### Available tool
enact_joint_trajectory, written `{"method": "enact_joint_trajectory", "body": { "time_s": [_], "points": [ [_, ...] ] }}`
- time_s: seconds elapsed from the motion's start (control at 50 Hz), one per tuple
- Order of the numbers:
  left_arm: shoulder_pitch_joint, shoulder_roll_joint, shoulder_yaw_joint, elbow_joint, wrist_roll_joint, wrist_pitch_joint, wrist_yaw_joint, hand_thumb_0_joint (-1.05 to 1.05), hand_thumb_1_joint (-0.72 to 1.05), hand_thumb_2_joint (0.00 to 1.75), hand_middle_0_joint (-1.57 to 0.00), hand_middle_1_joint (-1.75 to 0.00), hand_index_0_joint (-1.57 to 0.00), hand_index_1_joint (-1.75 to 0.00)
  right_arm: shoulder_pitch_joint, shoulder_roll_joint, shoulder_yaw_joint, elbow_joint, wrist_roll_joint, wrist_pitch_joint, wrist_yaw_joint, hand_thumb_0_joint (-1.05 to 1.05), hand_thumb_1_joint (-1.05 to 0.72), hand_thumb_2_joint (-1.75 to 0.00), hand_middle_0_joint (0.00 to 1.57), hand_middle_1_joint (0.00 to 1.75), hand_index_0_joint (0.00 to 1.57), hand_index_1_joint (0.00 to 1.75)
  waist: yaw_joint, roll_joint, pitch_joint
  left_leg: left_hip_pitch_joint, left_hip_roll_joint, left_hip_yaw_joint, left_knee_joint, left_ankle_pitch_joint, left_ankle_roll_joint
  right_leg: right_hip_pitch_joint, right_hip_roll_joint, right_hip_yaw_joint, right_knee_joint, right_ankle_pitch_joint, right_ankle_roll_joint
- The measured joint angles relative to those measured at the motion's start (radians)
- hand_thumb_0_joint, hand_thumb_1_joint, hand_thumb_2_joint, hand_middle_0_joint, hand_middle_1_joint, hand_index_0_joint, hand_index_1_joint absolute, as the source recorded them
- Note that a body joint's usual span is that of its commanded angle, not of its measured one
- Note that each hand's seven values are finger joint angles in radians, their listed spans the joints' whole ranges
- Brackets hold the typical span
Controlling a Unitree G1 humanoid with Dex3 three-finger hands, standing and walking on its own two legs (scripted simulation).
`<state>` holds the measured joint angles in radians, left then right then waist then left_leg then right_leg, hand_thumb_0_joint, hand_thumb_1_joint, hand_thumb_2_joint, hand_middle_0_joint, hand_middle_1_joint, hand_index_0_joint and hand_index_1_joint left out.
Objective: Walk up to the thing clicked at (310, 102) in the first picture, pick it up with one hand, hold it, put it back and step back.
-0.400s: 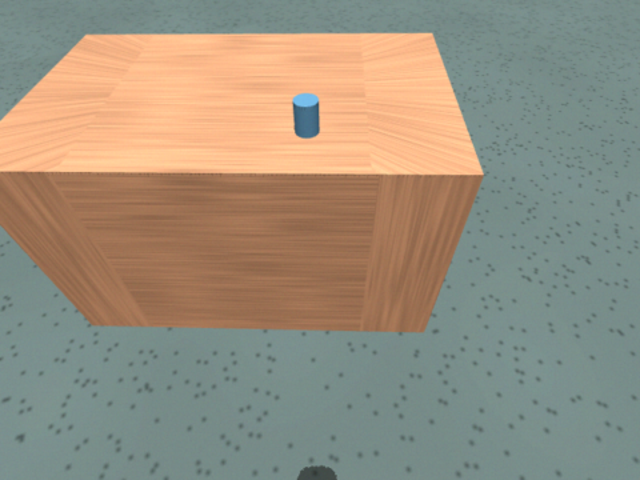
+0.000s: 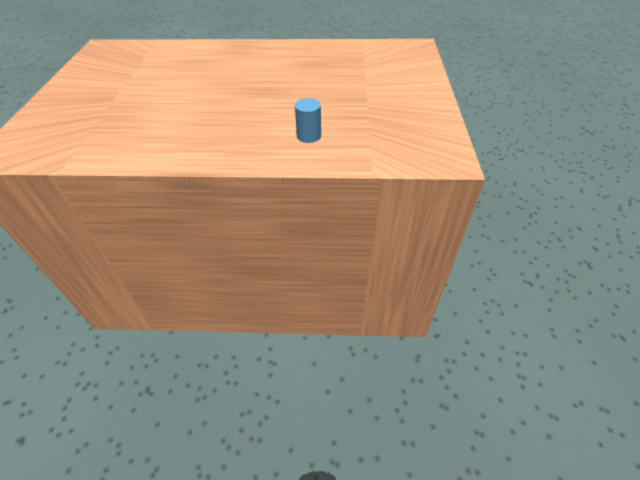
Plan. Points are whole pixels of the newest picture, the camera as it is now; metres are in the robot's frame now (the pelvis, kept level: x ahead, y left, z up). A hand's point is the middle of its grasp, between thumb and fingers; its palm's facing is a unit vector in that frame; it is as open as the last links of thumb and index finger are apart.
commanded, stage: stand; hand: left
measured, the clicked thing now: (308, 120) +0.90 +0.04 -0.04
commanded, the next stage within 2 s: walk up in 0.72 s
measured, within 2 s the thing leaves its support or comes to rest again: neither
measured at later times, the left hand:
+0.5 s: hand out of the picture +0.07 +0.25 -0.16, palm faces -0.02 -0.94 -0.34, open 7.4 cm
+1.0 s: hand out of the picture +0.11 +0.24 -0.15, palm faces -0.08 -0.91 -0.41, open 7.4 cm
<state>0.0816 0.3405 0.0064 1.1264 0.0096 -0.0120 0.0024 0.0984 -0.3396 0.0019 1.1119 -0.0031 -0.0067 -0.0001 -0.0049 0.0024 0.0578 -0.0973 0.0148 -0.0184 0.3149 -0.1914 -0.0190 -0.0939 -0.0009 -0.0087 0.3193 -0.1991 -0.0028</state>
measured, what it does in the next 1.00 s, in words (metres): steps on the spot: right foot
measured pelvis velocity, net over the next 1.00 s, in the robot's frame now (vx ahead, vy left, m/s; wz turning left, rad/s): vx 0.03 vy -0.05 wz -0.05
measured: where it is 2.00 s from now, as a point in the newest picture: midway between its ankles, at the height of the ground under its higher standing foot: (370, 445)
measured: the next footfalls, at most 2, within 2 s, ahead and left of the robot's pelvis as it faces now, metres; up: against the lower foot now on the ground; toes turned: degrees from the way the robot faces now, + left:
right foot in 0.98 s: +0.13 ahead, -0.20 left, +0.00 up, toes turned -4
left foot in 1.34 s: +0.27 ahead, +0.05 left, +0.00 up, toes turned +1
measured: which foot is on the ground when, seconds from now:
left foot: down 0.00-1.00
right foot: down 0.00-0.78, up 0.80-0.96, down 0.98-1.00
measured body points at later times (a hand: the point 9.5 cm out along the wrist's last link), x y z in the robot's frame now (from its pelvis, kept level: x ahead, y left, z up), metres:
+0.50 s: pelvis -0.01 +0.00 +0.00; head +0.01 +0.00 +0.45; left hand +0.07 +0.30 -0.13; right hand +0.07 -0.30 -0.13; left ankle -0.01 +0.13 -0.75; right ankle -0.02 -0.12 -0.75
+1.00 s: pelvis +0.03 -0.05 -0.02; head +0.05 -0.06 +0.43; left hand +0.12 +0.29 -0.12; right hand +0.04 -0.39 -0.14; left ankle -0.01 +0.13 -0.75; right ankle +0.09 -0.19 -0.75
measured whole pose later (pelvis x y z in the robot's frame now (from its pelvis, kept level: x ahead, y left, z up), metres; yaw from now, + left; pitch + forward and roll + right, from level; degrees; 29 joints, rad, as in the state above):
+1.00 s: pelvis +0.03 -0.05 -0.02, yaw -3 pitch -3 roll +1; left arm 0.23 0.44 0.10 0.97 0.04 -0.02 -0.08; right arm 0.29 -0.42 -0.08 0.99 -0.05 -0.03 0.03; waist -0.01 0.01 0.08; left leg -0.11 0.09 0.00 0.56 -0.40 0.01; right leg -0.31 -0.05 0.01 0.59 -0.24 0.00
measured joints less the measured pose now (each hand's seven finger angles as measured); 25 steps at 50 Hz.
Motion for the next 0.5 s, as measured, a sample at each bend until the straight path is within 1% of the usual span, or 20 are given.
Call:
{"method": "enact_joint_trajectory", "body": {
  "time_s": [0.5],
  "points": [
    [0.023, 0.003, -0.001, 0.0, 0.0, 0.0, -0.002, 0.01, 0.91, 0.89, -0.2, -0.3, -0.2, -0.3, 0.014, -0.004, 0.002, 0.004, -0.001, 0.0, 0.002, 0.0, -0.91, -0.9, 0.2, 0.3, 0.2, 0.3, 0.002, 0.0, -0.001, 0.002, 0.0, 0.001, -0.009, 0.012, 0.0, 0.002, 0.0, 0.001, -0.009, 0.012, 0.0]
  ]
}}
